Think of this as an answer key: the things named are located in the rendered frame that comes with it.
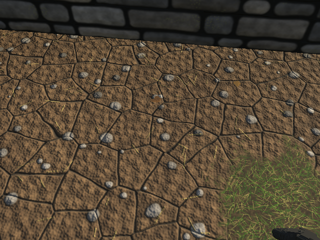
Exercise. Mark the right robot hand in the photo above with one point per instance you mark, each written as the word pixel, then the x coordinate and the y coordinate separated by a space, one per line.
pixel 293 234

